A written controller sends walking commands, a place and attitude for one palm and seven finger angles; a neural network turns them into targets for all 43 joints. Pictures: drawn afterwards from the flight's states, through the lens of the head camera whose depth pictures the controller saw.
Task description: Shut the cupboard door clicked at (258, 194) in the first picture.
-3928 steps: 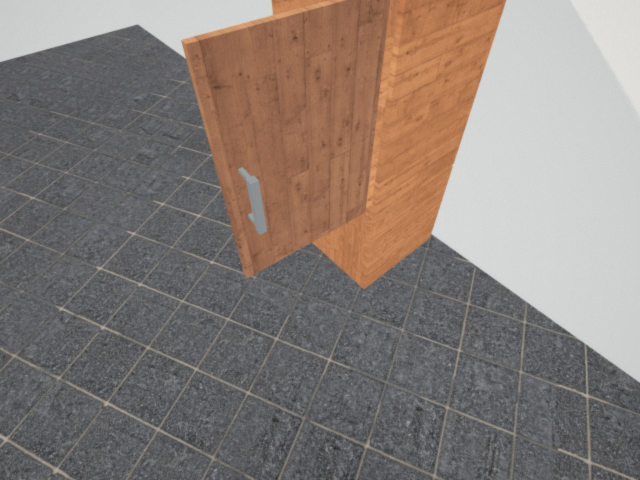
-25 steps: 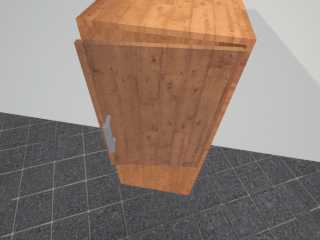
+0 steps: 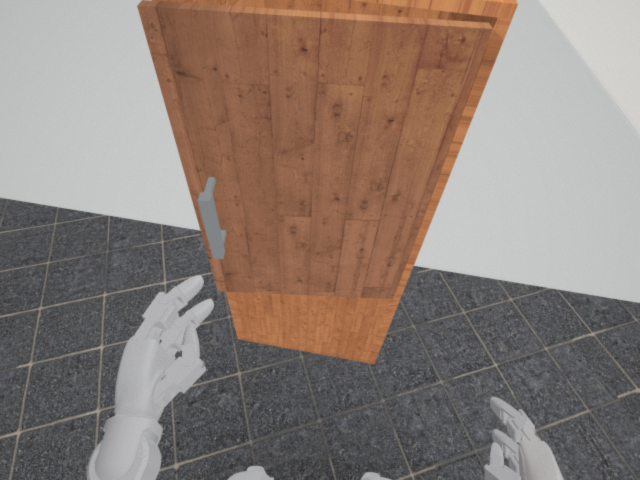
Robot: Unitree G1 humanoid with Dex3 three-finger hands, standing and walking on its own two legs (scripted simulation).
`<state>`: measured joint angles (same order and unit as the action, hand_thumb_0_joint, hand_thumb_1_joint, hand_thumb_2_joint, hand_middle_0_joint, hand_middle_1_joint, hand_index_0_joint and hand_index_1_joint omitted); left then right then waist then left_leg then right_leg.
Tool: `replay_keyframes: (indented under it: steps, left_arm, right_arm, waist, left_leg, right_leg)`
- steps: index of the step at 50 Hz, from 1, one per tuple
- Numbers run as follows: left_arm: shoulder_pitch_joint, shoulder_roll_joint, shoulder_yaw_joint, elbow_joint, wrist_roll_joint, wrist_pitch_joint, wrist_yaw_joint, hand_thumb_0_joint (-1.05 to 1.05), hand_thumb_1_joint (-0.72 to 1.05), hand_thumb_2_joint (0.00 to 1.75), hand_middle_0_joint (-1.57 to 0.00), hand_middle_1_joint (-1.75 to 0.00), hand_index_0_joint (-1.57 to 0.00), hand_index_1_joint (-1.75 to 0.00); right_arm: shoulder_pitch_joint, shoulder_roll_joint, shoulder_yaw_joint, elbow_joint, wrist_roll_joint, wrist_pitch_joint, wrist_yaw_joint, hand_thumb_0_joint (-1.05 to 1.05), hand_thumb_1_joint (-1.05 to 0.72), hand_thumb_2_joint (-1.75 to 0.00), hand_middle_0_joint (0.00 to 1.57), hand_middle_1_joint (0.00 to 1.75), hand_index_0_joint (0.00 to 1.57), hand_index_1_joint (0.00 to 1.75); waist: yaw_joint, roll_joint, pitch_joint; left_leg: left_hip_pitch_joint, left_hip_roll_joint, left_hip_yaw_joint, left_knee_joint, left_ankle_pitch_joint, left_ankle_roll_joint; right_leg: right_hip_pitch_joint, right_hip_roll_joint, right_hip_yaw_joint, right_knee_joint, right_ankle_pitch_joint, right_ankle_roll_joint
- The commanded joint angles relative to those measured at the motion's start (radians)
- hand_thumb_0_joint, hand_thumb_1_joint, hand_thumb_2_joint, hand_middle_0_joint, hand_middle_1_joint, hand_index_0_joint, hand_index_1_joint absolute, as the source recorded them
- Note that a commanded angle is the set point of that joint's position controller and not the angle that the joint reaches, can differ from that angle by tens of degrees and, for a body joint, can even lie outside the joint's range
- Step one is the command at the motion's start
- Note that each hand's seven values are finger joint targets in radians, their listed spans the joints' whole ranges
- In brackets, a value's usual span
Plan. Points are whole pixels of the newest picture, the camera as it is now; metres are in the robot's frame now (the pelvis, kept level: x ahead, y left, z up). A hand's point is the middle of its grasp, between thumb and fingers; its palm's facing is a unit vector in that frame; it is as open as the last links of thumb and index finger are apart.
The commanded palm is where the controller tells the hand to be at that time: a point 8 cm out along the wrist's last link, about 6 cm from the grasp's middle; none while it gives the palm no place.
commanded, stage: raise the hand and make a fist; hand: left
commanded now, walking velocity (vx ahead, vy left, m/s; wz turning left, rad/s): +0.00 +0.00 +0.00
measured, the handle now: (215, 219) +0.52 +0.19 -0.02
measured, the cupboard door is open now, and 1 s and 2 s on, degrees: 8 8 8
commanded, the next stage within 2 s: bring the fist close to the handle in 1.60 s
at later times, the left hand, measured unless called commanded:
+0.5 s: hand (195, 408) +0.22 +0.16 -0.04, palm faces -0.04 -1.00 +0.04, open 4.2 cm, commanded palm +0.18 +0.23 -0.02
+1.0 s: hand (149, 402) +0.22 +0.21 +0.00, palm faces +0.06 -1.00 -0.03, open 3.1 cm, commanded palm +0.19 +0.25 -0.02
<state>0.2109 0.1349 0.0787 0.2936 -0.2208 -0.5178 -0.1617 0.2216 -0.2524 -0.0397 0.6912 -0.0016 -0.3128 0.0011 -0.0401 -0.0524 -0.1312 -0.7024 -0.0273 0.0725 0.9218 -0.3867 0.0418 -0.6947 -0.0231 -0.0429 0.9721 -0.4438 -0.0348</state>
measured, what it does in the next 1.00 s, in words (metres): lowers itself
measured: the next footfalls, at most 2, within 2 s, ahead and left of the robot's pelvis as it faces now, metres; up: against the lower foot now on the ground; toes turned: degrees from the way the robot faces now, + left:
none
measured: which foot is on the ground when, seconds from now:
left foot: down 0.00-1.00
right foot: down 0.00-1.00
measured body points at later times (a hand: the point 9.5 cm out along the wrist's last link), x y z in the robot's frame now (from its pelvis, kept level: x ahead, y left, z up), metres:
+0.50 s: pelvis -0.01 -0.01 -0.06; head +0.07 +0.00 +0.38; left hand +0.22 +0.22 -0.04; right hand +0.17 -0.22 -0.15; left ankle +0.04 +0.10 -0.68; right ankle +0.02 -0.10 -0.68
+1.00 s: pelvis +0.00 +0.02 -0.06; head +0.07 +0.04 +0.38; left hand +0.21 +0.26 +0.00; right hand +0.21 -0.20 -0.13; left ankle +0.04 +0.10 -0.68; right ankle +0.02 -0.10 -0.68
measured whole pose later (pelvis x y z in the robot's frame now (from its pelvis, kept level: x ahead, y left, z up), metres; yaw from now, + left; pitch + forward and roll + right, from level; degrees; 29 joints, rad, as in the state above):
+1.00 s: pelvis +0.00 +0.02 -0.06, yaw +1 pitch +18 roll -4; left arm 0.42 0.22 0.13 -0.07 -0.26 -0.45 -0.19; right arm 0.20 -0.22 0.01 0.48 0.01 -0.15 -0.03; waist 0.01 0.03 -0.18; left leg -1.07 0.00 0.00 1.30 -0.54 0.06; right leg -1.00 0.00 -0.11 1.24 -0.56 -0.02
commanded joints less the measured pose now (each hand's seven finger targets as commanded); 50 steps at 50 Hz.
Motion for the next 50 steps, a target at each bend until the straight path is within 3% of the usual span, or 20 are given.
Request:
replay_keyframes:
  steps: [1, 3, 6, 7, 9, 13, 15, 17, 19, 21, 23, 26, 30, 32, 35, 37, 41, 45, 47, 50]
  left_arm:
    - [0.258, 0.211, 0.207, -0.056, -0.039, -0.178, -0.147, 0.0, 0.9, 0.9, -0.49, -0.62, -0.49, -0.62]
    - [0.151, 0.26, 0.197, -0.241, -0.019, -0.144, -0.112, 0.0, 0.9, 0.9, -0.53, -0.66, -0.53, -0.66]
    - [0.02, 0.238, 0.153, -0.516, -0.041, -0.155, -0.057, 0.0, 0.9, 0.9, -0.58, -0.72, -0.58, -0.72]
    - [-0.084, 0.227, 0.118, -0.642, -0.055, -0.176, -0.048, 0.0, 0.9, 0.9, -0.6, -0.74, -0.6, -0.74]
    - [-0.087, 0.184, 0.049, -0.716, -0.063, -0.209, -0.05, 0.0, 0.9, 0.9, -0.64, -0.78, -0.64, -0.78]
    - [-0.019, 0.157, -0.029, -0.567, -0.075, -0.156, -0.122, 0.0, 0.9, 0.9, -0.71, -0.86, -0.71, -0.86]
    - [0.057, 0.16, -0.02, -0.416, -0.064, -0.051, -0.161, 0.0, 0.9, 0.9, -0.75, -0.9, -0.75, -0.9]
    - [0.142, 0.194, 0.041, -0.292, -0.054, 0.079, -0.182, 0.0, 0.9, 0.9, -0.79, -0.94, -0.79, -0.94]
    - [0.173, 0.224, 0.105, -0.362, -0.07, 0.178, -0.172, 0.0, 0.9, 0.9, -0.82, -0.98, -0.82, -0.98]
    - [0.192, 0.244, 0.192, -0.451, -0.09, 0.214, -0.116, 0.0, 0.9, 0.9, -0.86, -1.02, -0.86, -1.02]
    - [0.209, 0.241, 0.237, -0.569, -0.093, 0.175, -0.038, 0.0, 0.9, 0.9, -0.9, -1.06, -0.9, -1.06]
    - [0.227, 0.188, 0.177, -0.626, -0.062, 0.052, 0.028, 0.0, 0.9, 0.9, -0.95, -1.12, -0.95, -1.12]
    - [0.188, 0.112, 0.028, -0.504, -0.018, -0.052, -0.007, 0.0, 0.9, 0.9, -1.02, -1.2, -1.02, -1.2]
    - [0.188, 0.09, -0.022, -0.442, -0.022, -0.052, -0.062, 0.0, 0.9, 0.9, -1.06, -1.24, -1.06, -1.24]
    - [0.181, 0.171, 0.045, -0.448, -0.048, -0.025, -0.11, 0.0, 0.9, 0.9, -1.12, -1.3, -1.12, -1.3]
    - [0.166, 0.241, 0.121, -0.522, -0.061, -0.015, -0.103, 0.0, 0.9, 0.9, -1.15, -1.34, -1.15, -1.34]
    - [0.199, 0.233, 0.167, -0.655, -0.083, -0.029, -0.037, 0.0, 0.9, 0.9, -1.23, -1.42, -1.23, -1.42]
    - [0.239, 0.154, 0.085, -0.573, -0.051, -0.004, -0.01, 0.0, 0.9, 0.9, -1.3, -1.5, -1.3, -1.5]
    - [0.237, 0.124, 0.039, -0.477, -0.031, 0.033, -0.034, 0.0, 0.9, 0.9, -1.3, -1.5, -1.3, -1.5]
    - [0.186, 0.155, 0.029, -0.438, -0.018, 0.072, -0.077, 0.0, 0.9, 0.9, -1.3, -1.5, -1.3, -1.5]
  right_arm:
    - [-0.108, -0.121, -0.053, -0.266, 0.004, -0.008, 0.024, 0.0, -0.9, -0.9, 0.2, 0.3, 0.2, 0.3]
    - [-0.127, -0.124, -0.05, -0.326, 0.006, 0.017, 0.027, 0.0, -0.9, -0.9, 0.2, 0.3, 0.2, 0.3]
    - [-0.104, -0.108, -0.038, -0.349, 0.008, 0.019, 0.009, 0.0, -0.9, -0.9, 0.2, 0.3, 0.2, 0.3]
    - [-0.101, -0.108, -0.032, -0.35, 0.006, 0.016, -0.002, 0.0, -0.9, -0.9, 0.2, 0.3, 0.2, 0.3]
    - [-0.091, -0.11, -0.023, -0.329, 0.005, -0.002, -0.026, 0.0, -0.9, -0.9, 0.2, 0.3, 0.2, 0.3]
    - [-0.05, -0.134, -0.008, -0.285, 0.013, -0.02, -0.065, 0.0, -0.9, -0.9, 0.2, 0.3, 0.2, 0.3]
    - [-0.034, -0.138, -0.011, -0.28, 0.027, -0.006, -0.074, 0.0, -0.9, -0.9, 0.2, 0.3, 0.2, 0.3]
    - [-0.041, -0.132, -0.012, -0.293, 0.043, 0.019, -0.076, 0.0, -0.9, -0.9, 0.2, 0.3, 0.2, 0.3]
    - [-0.065, -0.119, -0.015, -0.342, 0.051, 0.043, -0.074, 0.0, -0.9, -0.9, 0.2, 0.3, 0.2, 0.3]
    - [-0.079, -0.093, -0.017, -0.365, 0.046, 0.066, -0.07, 0.0, -0.9, -0.9, 0.2, 0.3, 0.2, 0.3]
    - [-0.082, -0.061, -0.014, -0.368, 0.033, 0.073, -0.062, 0.0, -0.9, -0.9, 0.2, 0.3, 0.2, 0.3]
    - [-0.058, -0.052, -0.017, -0.329, 0.014, 0.069, -0.049, 0.0, -0.9, -0.9, 0.2, 0.3, 0.2, 0.3]
    - [-0.037, -0.092, -0.019, -0.291, -0.001, 0.063, -0.038, 0.0, -0.9, -0.9, 0.2, 0.3, 0.2, 0.3]
    - [-0.027, -0.114, -0.023, -0.299, 0.007, 0.059, -0.043, 0.0, -0.9, -0.9, 0.2, 0.3, 0.2, 0.3]
    - [-0.02, -0.136, -0.03, -0.327, 0.021, 0.056, -0.057, 0.0, -0.9, -0.9, 0.2, 0.3, 0.2, 0.3]
    - [-0.026, -0.135, -0.029, -0.34, 0.024, 0.058, -0.062, 0.0, -0.9, -0.9, 0.2, 0.3, 0.2, 0.3]
    - [-0.031, -0.107, -0.024, -0.352, 0.014, 0.075, -0.056, 0.0, -0.9, -0.9, 0.2, 0.3, 0.2, 0.3]
    - [-0.027, -0.108, -0.019, -0.344, 0.008, 0.102, -0.041, 0.0, -0.9, -0.9, 0.2, 0.3, 0.2, 0.3]
    - [-0.017, -0.118, -0.019, -0.343, 0.014, 0.114, -0.042, 0.0, -0.9, -0.9, 0.2, 0.3, 0.2, 0.3]
    - [-0.014, -0.137, -0.015, -0.362, 0.022, 0.118, -0.048, 0.0, -0.9, -0.9, 0.2, 0.3, 0.2, 0.3]
  waist:
    - [0.162, 0.125, -0.128]
    - [0.155, 0.247, -0.173]
    - [0.086, 0.267, -0.258]
    - [0.042, 0.231, -0.287]
    - [-0.002, 0.208, -0.278]
    - [-0.062, 0.061, -0.18]
    - [-0.05, -0.013, -0.148]
    - [0.009, -0.029, -0.145]
    - [0.068, -0.023, -0.245]
    - [0.108, -0.029, -0.324]
    - [0.137, 0.048, -0.373]
    - [0.107, 0.095, -0.344]
    - [0.009, 0.077, -0.192]
    - [-0.01, 0.05, -0.147]
    - [0.022, 0.043, -0.222]
    - [0.061, 0.113, -0.304]
    - [0.093, 0.183, -0.388]
    - [0.048, 0.173, -0.279]
    - [0.019, 0.099, -0.207]
    - [0.009, 0.067, -0.175]
  left_leg:
    - [-0.19, -0.03, -0.035, 0.095, 0.001, -0.054]
    - [-0.179, -0.017, -0.05, 0.098, -0.053, -0.042]
    - [-0.148, 0.007, -0.076, 0.146, -0.096, -0.017]
    - [-0.161, 0.012, -0.095, 0.174, -0.107, -0.008]
    - [-0.164, 0.019, -0.111, 0.214, -0.12, -0.004]
    - [-0.278, 0.03, -0.129, 0.291, -0.149, -0.001]
    - [-0.333, 0.034, -0.128, 0.291, -0.158, 0.0]
    - [-0.355, 0.03, -0.114, 0.269, -0.133, 0.0]
    - [-0.32, 0.017, -0.101, 0.239, -0.061, -0.003]
    - [-0.284, 0.014, -0.101, 0.222, 0.021, -0.01]
    - [-0.231, 0.02, -0.109, 0.197, 0.109, -0.018]
    - [-0.149, 0.031, -0.117, 0.176, 0.197, -0.023]
    - [-0.195, 0.036, -0.143, 0.203, 0.084, -0.022]
    - [-0.224, 0.036, -0.154, 0.198, 0.0, -0.017]
    - [-0.232, 0.031, -0.154, 0.182, -0.06, -0.016]
    - [-0.19, 0.027, -0.155, 0.168, -0.017, -0.018]
    - [-0.076, 0.031, -0.158, 0.148, 0.126, -0.036]
    - [-0.091, 0.042, -0.176, 0.138, 0.098, -0.042]
    - [-0.149, 0.043, -0.183, 0.134, 0.027, -0.034]
    - [-0.183, 0.041, -0.19, 0.122, -0.066, -0.03]
  right_leg:
    - [-0.038, -0.012, 0.101, -0.001, -0.043, -0.025]
    - [-0.085, -0.005, 0.114, 0.014, -0.129, -0.028]
    - [-0.131, 0.006, 0.138, -0.003, -0.177, -0.015]
    - [-0.15, 0.017, 0.143, 0.005, -0.19, -0.009]
    - [-0.2, 0.022, 0.15, -0.002, -0.213, -0.008]
    - [-0.25, 0.028, 0.145, -0.011, -0.266, 0.01]
    - [-0.242, 0.022, 0.146, -0.03, -0.291, 0.019]
    - [-0.183, 0.017, 0.151, -0.045, -0.295, 0.018]
    - [-0.071, 0.003, 0.151, -0.034, -0.196, 0.021]
    - [0.023, -0.004, 0.152, -0.017, -0.061, 0.031]
    - [0.062, 0.006, 0.11, 0.04, 0.121, 0.024]
    - [-0.028, 0.029, 0.035, 0.108, 0.268, 0.011]
    - [-0.23, 0.043, -0.004, 0.124, 0.094, 0.004]
    - [-0.268, 0.044, -0.001, 0.104, -0.007, 0.0]
    - [-0.234, 0.038, 0.019, 0.088, -0.081, -0.001]
    - [-0.2, 0.045, 0.009, 0.116, -0.031, -0.008]
    - [-0.169, 0.051, -0.019, 0.15, 0.098, -0.012]
    - [-0.235, 0.056, -0.043, 0.142, 0.074, -0.006]
    - [-0.248, 0.06, -0.046, 0.125, 0.035, -0.004]
    - [-0.255, 0.056, -0.039, 0.102, -0.019, -0.001]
